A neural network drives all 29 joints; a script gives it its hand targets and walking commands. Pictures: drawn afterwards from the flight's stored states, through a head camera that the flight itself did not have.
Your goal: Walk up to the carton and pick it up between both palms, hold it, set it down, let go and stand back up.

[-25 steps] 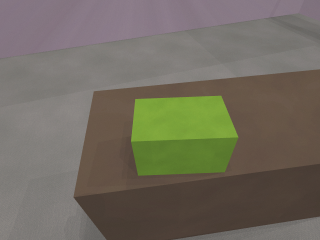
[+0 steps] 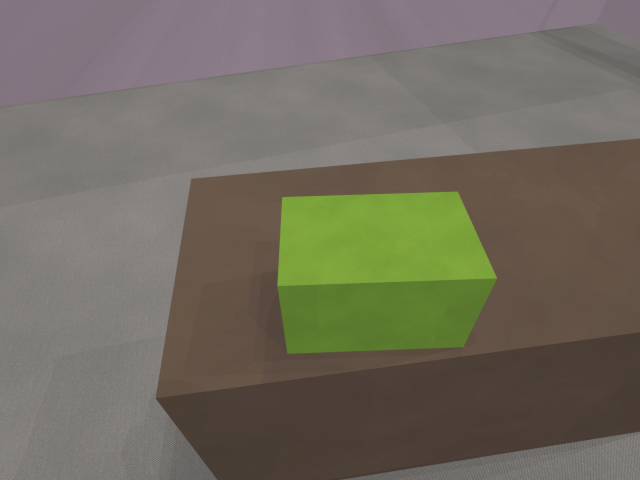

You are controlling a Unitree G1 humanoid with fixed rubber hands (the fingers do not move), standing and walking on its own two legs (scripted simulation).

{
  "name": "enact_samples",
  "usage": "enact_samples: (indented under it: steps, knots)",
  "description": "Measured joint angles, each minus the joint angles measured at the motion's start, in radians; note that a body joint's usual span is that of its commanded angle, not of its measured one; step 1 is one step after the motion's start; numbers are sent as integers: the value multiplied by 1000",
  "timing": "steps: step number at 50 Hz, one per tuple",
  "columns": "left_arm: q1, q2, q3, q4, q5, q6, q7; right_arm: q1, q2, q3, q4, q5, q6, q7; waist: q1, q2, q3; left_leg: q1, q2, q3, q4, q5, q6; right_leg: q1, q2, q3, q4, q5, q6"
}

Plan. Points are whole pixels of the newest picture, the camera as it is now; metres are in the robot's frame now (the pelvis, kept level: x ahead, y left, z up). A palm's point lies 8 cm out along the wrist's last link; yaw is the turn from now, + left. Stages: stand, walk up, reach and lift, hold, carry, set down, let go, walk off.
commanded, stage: stand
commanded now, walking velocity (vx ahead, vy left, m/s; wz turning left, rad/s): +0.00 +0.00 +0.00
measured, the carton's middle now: (372, 272) +0.47 -0.07 -0.03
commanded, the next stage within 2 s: none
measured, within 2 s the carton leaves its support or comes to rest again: neither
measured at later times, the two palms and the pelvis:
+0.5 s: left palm out of the picture -0.03 +0.20 -0.16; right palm out of the picture -0.05 -0.19 -0.14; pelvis +0.01 +0.01 +0.00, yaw +0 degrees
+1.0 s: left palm out of the picture -0.04 +0.19 -0.15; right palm out of the picture -0.04 -0.20 -0.15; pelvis +0.01 +0.00 +0.00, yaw +1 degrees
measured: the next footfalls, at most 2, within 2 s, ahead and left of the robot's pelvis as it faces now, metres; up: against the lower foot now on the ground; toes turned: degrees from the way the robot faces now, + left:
none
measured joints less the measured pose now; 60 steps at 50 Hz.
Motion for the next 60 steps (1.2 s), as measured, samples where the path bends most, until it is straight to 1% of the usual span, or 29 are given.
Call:
enact_samples:
  steps: [10,19,42,60]
  knots:
    - [-12,5,0,1,-5,3,2,9,4,0,-2,1,-3,-2,-5,-3,6,7,-13,2,-6,-6,9,1,-13,3,9,-14,11]
    - [-21,5,0,-3,-7,6,4,17,5,0,-1,2,-3,-4,-8,0,12,12,-18,-1,-7,-11,11,3,-17,1,17,-25,13]
    - [-5,-13,-5,-12,-3,2,5,0,-5,-3,-8,3,-4,-4,0,15,18,17,-4,-14,7,-22,-1,13,-5,-13,26,-38,-2]
    - [6,-15,-4,-18,-1,0,3,-8,-4,-1,-7,5,-5,-4,5,14,24,18,5,-14,9,-23,-7,18,3,-14,19,-32,-7]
